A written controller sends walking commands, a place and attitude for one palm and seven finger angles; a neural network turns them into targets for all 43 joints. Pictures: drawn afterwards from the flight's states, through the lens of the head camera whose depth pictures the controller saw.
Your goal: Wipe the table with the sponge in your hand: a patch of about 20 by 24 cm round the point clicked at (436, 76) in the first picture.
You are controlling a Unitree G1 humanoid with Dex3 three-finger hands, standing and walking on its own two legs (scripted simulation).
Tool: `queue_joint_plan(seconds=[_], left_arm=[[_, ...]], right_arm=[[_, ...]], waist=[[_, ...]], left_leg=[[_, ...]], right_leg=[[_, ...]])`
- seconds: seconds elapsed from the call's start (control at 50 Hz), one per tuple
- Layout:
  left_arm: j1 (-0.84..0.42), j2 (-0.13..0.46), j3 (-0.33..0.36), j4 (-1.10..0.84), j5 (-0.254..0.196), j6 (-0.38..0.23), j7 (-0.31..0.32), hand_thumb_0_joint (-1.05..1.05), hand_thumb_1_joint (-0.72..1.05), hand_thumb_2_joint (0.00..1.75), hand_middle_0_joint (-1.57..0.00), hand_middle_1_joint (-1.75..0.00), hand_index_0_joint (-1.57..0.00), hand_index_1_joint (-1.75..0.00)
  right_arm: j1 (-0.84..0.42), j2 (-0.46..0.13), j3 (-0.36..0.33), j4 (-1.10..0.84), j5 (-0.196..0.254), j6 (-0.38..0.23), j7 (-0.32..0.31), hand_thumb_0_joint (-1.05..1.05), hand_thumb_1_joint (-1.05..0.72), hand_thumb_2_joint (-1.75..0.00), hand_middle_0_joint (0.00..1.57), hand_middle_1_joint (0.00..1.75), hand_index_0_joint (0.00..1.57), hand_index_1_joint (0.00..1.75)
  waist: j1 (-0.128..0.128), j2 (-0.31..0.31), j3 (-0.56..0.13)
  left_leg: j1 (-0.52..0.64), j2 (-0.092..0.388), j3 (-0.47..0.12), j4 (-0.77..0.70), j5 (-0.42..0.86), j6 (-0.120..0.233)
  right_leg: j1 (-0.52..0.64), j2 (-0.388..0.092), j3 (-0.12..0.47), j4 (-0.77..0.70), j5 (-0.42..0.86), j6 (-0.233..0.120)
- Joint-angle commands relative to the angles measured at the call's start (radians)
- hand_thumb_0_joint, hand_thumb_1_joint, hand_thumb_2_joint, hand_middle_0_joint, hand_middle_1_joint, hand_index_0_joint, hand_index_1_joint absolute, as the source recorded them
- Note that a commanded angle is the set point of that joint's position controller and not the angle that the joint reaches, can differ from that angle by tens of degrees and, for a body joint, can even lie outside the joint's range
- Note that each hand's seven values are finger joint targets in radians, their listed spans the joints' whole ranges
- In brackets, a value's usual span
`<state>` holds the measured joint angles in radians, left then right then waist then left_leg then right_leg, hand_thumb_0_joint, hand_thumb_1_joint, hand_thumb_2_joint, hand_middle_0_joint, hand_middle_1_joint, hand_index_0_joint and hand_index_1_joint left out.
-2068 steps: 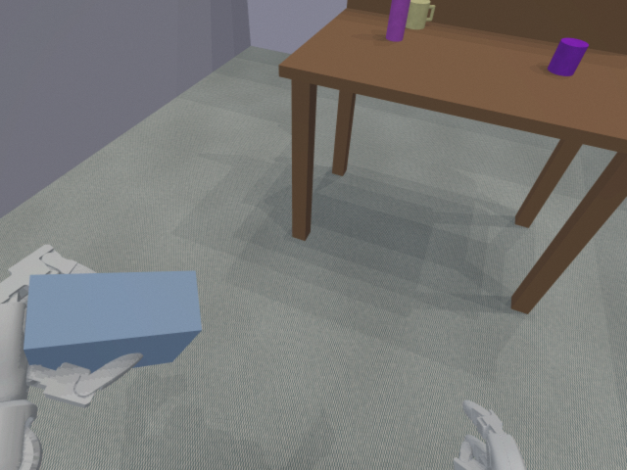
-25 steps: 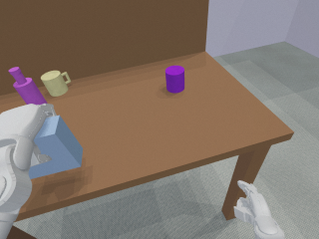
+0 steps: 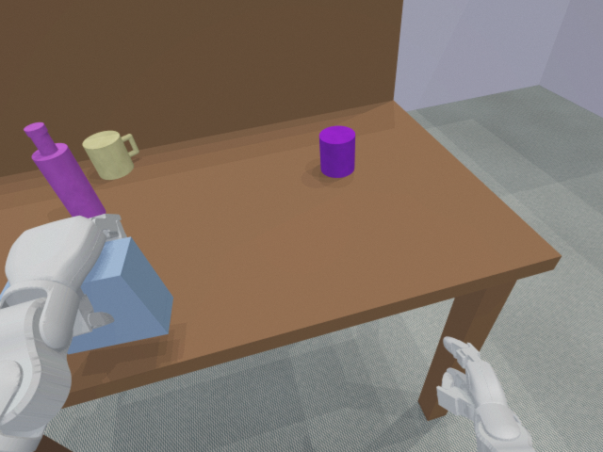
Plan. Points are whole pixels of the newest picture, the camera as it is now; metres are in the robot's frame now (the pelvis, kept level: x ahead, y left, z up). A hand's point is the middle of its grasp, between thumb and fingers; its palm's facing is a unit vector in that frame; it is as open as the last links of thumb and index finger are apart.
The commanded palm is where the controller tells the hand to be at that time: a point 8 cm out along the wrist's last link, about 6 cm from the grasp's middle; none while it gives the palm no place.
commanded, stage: bring the sponge back beside the body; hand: left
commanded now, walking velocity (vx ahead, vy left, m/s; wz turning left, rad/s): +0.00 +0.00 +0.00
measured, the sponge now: (107, 308) +0.22 +0.31 +0.10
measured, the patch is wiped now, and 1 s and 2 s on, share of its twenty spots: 1.00 1.00 1.00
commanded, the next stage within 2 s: step back with the hand held close in 1.06 s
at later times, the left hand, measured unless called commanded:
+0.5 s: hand (88, 298) +0.20 +0.29 +0.16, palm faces +0.13 -0.10 -0.99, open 9.6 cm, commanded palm +0.16 +0.28 +0.23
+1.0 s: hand (93, 311) +0.19 +0.27 +0.16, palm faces +0.17 -0.11 -0.98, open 9.6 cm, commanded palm +0.14 +0.26 +0.23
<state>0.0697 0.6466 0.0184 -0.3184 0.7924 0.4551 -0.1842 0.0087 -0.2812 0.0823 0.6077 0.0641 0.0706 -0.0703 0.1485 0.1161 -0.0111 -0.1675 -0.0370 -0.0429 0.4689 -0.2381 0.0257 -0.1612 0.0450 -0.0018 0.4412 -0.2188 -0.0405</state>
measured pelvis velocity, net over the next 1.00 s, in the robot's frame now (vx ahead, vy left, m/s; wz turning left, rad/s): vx -0.01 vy -0.02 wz -0.02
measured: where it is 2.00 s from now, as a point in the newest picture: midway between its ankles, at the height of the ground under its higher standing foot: outside the picture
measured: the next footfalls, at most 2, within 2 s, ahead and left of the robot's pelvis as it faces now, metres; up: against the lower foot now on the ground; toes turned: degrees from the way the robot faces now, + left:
none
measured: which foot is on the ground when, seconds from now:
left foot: down 0.00-1.00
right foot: down 0.00-1.00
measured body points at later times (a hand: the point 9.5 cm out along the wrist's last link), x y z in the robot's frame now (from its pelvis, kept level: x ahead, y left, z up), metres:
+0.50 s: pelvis +0.00 +0.00 +0.00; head -0.03 -0.05 +0.45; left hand +0.19 +0.29 +0.21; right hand +0.27 -0.19 -0.06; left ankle +0.01 +0.10 -0.74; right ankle +0.02 -0.10 -0.74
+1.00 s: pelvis -0.01 -0.02 +0.00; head -0.05 -0.06 +0.44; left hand +0.17 +0.27 +0.21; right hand +0.25 -0.20 -0.06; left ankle +0.01 +0.10 -0.74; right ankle +0.02 -0.10 -0.74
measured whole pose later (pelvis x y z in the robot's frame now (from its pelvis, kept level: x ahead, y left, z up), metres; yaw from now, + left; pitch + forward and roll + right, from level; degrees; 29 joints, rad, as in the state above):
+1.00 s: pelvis -0.01 -0.02 +0.00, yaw -1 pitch -6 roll +0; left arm 0.24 0.60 0.03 -0.44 0.77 0.46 -0.09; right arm 0.02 -0.27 0.07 0.61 0.06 0.06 -0.06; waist 0.15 0.13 -0.02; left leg -0.14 -0.01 -0.04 0.48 -0.23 0.00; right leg -0.14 0.07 0.00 0.45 -0.21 -0.06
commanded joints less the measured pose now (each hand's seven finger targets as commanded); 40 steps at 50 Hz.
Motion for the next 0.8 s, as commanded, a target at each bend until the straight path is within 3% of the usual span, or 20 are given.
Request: queue_joint_plan(seconds=[0.0,0.02,0.08,0.12,0.14,0.2,0.22,0.24,0.28,0.32,0.38,0.42,0.46,0.5,0.52,0.58,0.62,0.68,0.72,0.78], left_arm=[[-0.272,0.281,0.204,-0.206,0.058,-0.015,0.073,0.0,0.1,1.3,-1.2,-1.6,-1.2,-1.6],[-0.272,0.283,0.214,-0.234,0.052,-0.012,0.076,0.0,0.1,1.3,-1.2,-1.6,-1.2,-1.6],[-0.214,0.246,0.194,-0.19,0.038,-0.001,0.084,0.0,0.1,1.3,-1.2,-1.6,-1.2,-1.6],[-0.189,0.232,0.197,-0.235,0.025,0.01,0.079,0.0,0.1,1.3,-1.2,-1.6,-1.2,-1.6],[-0.189,0.234,0.192,-0.226,0.027,0.013,0.08,0.0,0.1,1.3,-1.2,-1.6,-1.2,-1.6],[-0.128,0.217,0.184,-0.242,0.016,0.016,0.074,0.0,0.1,1.3,-1.2,-1.6,-1.2,-1.6],[-0.116,0.22,0.195,-0.267,0.017,0.022,0.074,0.0,0.1,1.3,-1.2,-1.6,-1.2,-1.6],[-0.133,0.233,0.201,-0.287,0.021,0.018,0.078,0.0,0.1,1.3,-1.2,-1.6,-1.2,-1.6],[-0.079,0.22,0.196,-0.265,0.021,0.017,0.077,0.0,0.1,1.3,-1.2,-1.6,-1.2,-1.6],[-0.103,0.241,0.211,-0.332,0.029,0.015,0.082,0.0,0.1,1.3,-1.2,-1.6,-1.2,-1.6],[-0.084,0.219,0.193,-0.303,0.035,0.008,0.095,0.0,0.1,1.3,-1.2,-1.6,-1.2,-1.6],[-0.099,0.224,0.201,-0.335,0.038,0.008,0.099,0.0,0.1,1.3,-1.2,-1.6,-1.2,-1.6],[-0.079,0.215,0.193,-0.313,0.039,0.006,0.108,0.0,0.1,1.3,-1.2,-1.6,-1.2,-1.6],[-0.057,0.201,0.181,-0.312,0.032,0.007,0.105,0.0,0.1,1.3,-1.2,-1.6,-1.2,-1.6],[-0.046,0.198,0.189,-0.338,0.028,0.01,0.106,0.0,0.1,1.3,-1.2,-1.6,-1.2,-1.6],[-0.014,0.177,0.171,-0.311,0.019,0.009,0.104,0.0,0.1,1.3,-1.2,-1.6,-1.2,-1.6],[-0.01,0.187,0.184,-0.354,0.018,0.009,0.107,0.0,0.1,1.3,-1.2,-1.6,-1.2,-1.6],[0.003,0.187,0.183,-0.339,0.023,-0.002,0.118,0.0,0.1,1.3,-1.2,-1.6,-1.2,-1.6],[-0.026,0.214,0.205,-0.378,0.03,-0.004,0.126,0.0,0.1,1.3,-1.2,-1.6,-1.2,-1.6],[-0.035,0.189,0.184,-0.326,0.033,-0.006,0.137,0.0,0.1,1.3,-1.2,-1.6,-1.2,-1.6]], right_arm=[[-0.231,-0.086,-0.038,-0.177,-0.009,-0.059,-0.003,0.0,-0.9,-0.9,0.2,0.3,0.2,0.3],[-0.271,-0.082,-0.035,-0.19,-0.003,-0.07,-0.002,0.0,-0.9,-0.9,0.2,0.3,0.2,0.3],[-0.232,-0.086,-0.039,-0.174,-0.01,-0.062,0.004,0.0,-0.9,-0.9,0.2,0.3,0.2,0.3],[-0.282,-0.08,-0.036,-0.193,0.001,-0.067,0.007,0.0,-0.9,-0.9,0.2,0.3,0.2,0.3],[-0.249,-0.086,-0.036,-0.182,-0.006,-0.062,0.005,0.0,-0.9,-0.9,0.2,0.3,0.2,0.3],[-0.245,-0.087,-0.037,-0.187,-0.005,-0.052,0.008,0.0,-0.9,-0.9,0.2,0.3,0.2,0.3],[-0.284,-0.082,-0.035,-0.198,0.0,-0.063,0.008,0.0,-0.9,-0.9,0.2,0.3,0.2,0.3],[-0.252,-0.087,-0.034,-0.197,-0.008,-0.06,0.007,0.0,-0.9,-0.9,0.2,0.3,0.2,0.3],[-0.242,-0.086,-0.035,-0.192,-0.01,-0.054,0.009,0.0,-0.9,-0.9,0.2,0.3,0.2,0.3],[-0.278,-0.082,-0.034,-0.203,-0.003,-0.06,0.01,0.0,-0.9,-0.9,0.2,0.3,0.2,0.3],[-0.234,-0.082,-0.037,-0.19,-0.012,-0.055,0.009,0.0,-0.9,-0.9,0.2,0.3,0.2,0.3],[-0.269,-0.079,-0.038,-0.198,-0.003,-0.065,0.009,0.0,-0.9,-0.9,0.2,0.3,0.2,0.3],[-0.233,-0.079,-0.041,-0.19,-0.012,-0.063,0.008,0.0,-0.9,-0.9,0.2,0.3,0.2,0.3],[-0.235,-0.082,-0.042,-0.187,-0.01,-0.057,0.01,0.0,-0.9,-0.9,0.2,0.3,0.2,0.3],[-0.276,-0.077,-0.04,-0.201,-0.004,-0.068,0.012,0.0,-0.9,-0.9,0.2,0.3,0.2,0.3],[-0.242,-0.082,-0.042,-0.19,-0.009,-0.057,0.01,0.0,-0.9,-0.9,0.2,0.3,0.2,0.3],[-0.281,-0.077,-0.039,-0.205,-0.005,-0.068,0.009,0.0,-0.9,-0.9,0.2,0.3,0.2,0.3],[-0.242,-0.078,-0.04,-0.195,-0.016,-0.065,0.009,0.0,-0.9,-0.9,0.2,0.3,0.2,0.3],[-0.277,-0.077,-0.04,-0.205,-0.01,-0.074,0.008,0.0,-0.9,-0.9,0.2,0.3,0.2,0.3],[-0.239,-0.077,-0.042,-0.187,-0.014,-0.067,0.007,0.0,-0.9,-0.9,0.2,0.3,0.2,0.3]], waist=[[0.001,-0.007,-0.184],[0.002,0.014,-0.186],[0.002,-0.019,-0.167],[0.003,-0.008,-0.169],[0.004,-0.021,-0.185],[-0.001,-0.049,-0.166],[-0.001,-0.034,-0.161],[0.007,-0.033,-0.198],[0.002,-0.055,-0.164],[-0.003,-0.026,-0.171],[-0.001,-0.032,-0.153],[-0.004,-0.008,-0.15],[0.002,-0.019,-0.16],[-0.001,-0.023,-0.147],[0.0,-0.009,-0.144],[-0.004,-0.061,-0.126],[-0.001,-0.035,-0.13],[0.004,-0.037,-0.126],[0.004,-0.022,-0.128],[0.001,-0.018,-0.106]], left_leg=[[0.036,0.012,-0.036,-0.073,0.188,0.013],[0.035,0.015,-0.052,-0.077,0.17,0.012],[0.025,0.016,-0.039,-0.075,0.19,0.008],[0.026,0.018,-0.047,-0.08,0.175,0.008],[0.024,0.016,-0.033,-0.072,0.185,0.011],[0.024,0.017,-0.03,-0.069,0.193,0.013],[0.024,0.019,-0.04,-0.07,0.181,0.013],[0.024,0.015,-0.03,-0.06,0.202,0.015],[0.023,0.014,-0.028,-0.054,0.214,0.016],[0.034,0.017,-0.039,-0.058,0.195,0.016],[0.037,0.014,-0.027,-0.055,0.213,0.017],[0.045,0.015,-0.041,-0.056,0.193,0.016],[0.043,0.013,-0.028,-0.054,0.211,0.016],[0.041,0.013,-0.028,-0.055,0.203,0.015],[0.039,0.015,-0.04,-0.057,0.189,0.014],[0.03,0.015,-0.026,-0.054,0.173,0.015],[0.033,0.014,-0.033,-0.056,0.153,0.016],[0.025,0.014,-0.025,-0.055,0.157,0.016],[0.027,0.013,-0.035,-0.054,0.14,0.015],[0.026,0.011,-0.024,-0.059,0.135,0.013]], right_leg=[[0.069,-0.018,0.061,-0.072,0.088,-0.042],[0.074,-0.006,0.104,-0.073,0.07,-0.056],[0.073,-0.015,0.06,-0.074,0.102,-0.044],[0.074,-0.005,0.099,-0.073,0.091,-0.052],[0.079,-0.016,0.064,-0.067,0.098,-0.042],[0.068,-0.017,0.056,-0.071,0.118,-0.034],[0.064,-0.004,0.098,-0.073,0.104,-0.046],[0.089,-0.018,0.067,-0.058,0.125,-0.039],[0.072,-0.017,0.064,-0.065,0.144,-0.035],[0.068,-0.001,0.107,-0.068,0.116,-0.045],[0.06,-0.011,0.06,-0.071,0.124,-0.035],[0.053,0.003,0.113,-0.077,0.101,-0.047],[0.065,-0.01,0.073,-0.07,0.115,-0.039],[0.06,-0.011,0.076,-0.076,0.116,-0.036],[0.062,0.0,0.118,-0.075,0.107,-0.048],[0.05,-0.012,0.082,-0.085,0.081,-0.031],[0.045,0.0,0.121,-0.087,0.052,-0.04],[0.048,-0.012,0.085,-0.085,0.048,-0.033],[0.047,0.0,0.135,-0.088,0.026,-0.044],[0.031,-0.007,0.092,-0.097,0.009,-0.035]])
